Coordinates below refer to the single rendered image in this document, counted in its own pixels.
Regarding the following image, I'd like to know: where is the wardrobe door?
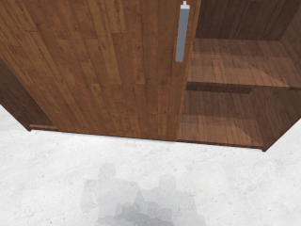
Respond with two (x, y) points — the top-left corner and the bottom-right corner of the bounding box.
(0, 57), (55, 126)
(0, 0), (201, 141)

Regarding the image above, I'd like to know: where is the handle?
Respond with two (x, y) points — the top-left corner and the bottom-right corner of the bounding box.
(175, 1), (190, 62)

